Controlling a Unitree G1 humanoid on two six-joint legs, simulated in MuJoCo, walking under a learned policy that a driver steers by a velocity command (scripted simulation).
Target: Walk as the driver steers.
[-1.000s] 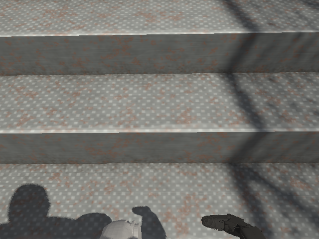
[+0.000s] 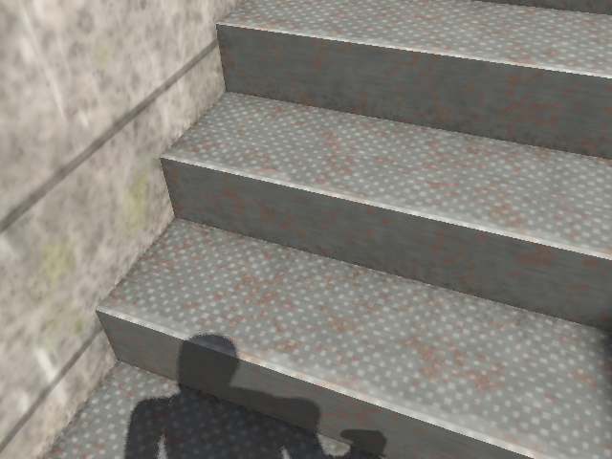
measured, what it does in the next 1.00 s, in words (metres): climbs, turning right: left foot 0.17 m higher, then right foot 0.17 m higher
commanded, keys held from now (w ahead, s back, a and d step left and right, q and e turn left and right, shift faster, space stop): w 0.12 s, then w+e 0.88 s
